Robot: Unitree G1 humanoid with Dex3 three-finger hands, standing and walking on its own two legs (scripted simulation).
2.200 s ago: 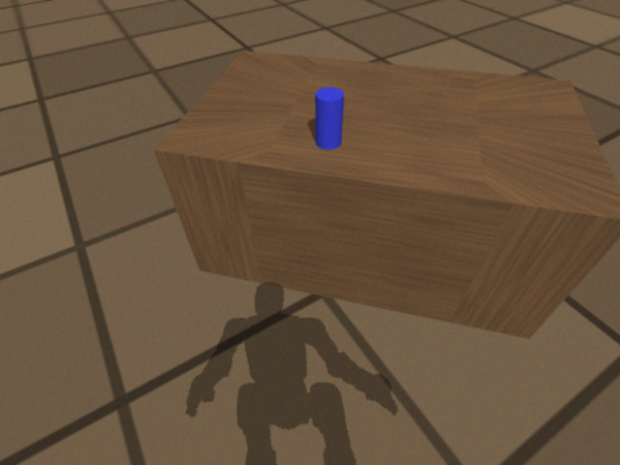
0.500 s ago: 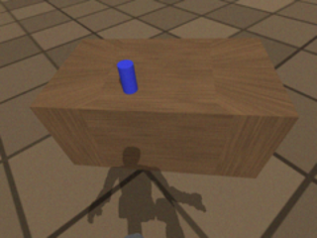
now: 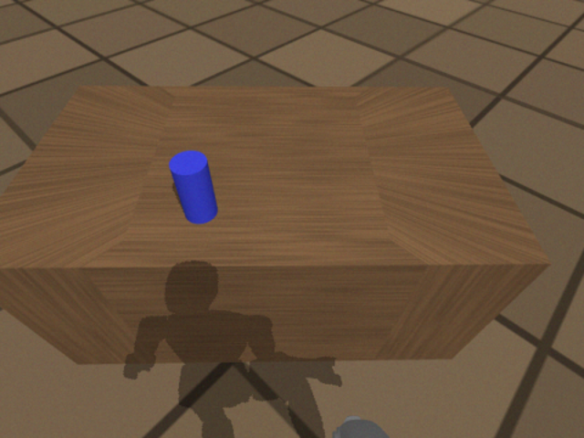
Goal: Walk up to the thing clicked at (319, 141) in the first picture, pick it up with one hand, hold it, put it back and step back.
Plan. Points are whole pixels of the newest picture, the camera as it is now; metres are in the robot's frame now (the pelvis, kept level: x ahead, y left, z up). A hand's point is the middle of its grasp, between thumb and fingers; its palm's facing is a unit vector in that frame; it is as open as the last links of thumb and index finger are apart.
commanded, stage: walk up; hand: left
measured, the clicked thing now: (195, 188) +0.65 +0.21 -0.09
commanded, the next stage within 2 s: stand in 1.78 s
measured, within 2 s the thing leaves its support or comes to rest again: neither
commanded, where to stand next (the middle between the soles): +0.18 +0.01 m, yaw -1 degrees
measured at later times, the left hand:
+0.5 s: hand (118, 433) +0.18 +0.27 -0.15, palm faces -0.04 -0.91 -0.42, open 7.4 cm
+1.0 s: hand out of the picture +0.17 +0.28 -0.15, palm faces +0.01 -0.93 -0.37, open 7.4 cm
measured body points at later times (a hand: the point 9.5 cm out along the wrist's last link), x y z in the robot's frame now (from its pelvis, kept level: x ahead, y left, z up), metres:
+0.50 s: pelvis +0.10 +0.00 -0.02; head +0.13 -0.02 +0.43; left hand +0.19 +0.32 -0.12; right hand +0.16 -0.32 -0.15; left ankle +0.15 +0.14 -0.73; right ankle +0.16 -0.12 -0.74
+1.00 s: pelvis +0.11 +0.02 +0.00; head +0.11 +0.01 +0.45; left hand +0.17 +0.33 -0.13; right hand +0.24 -0.28 -0.13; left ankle +0.14 +0.14 -0.74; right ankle +0.10 -0.12 -0.74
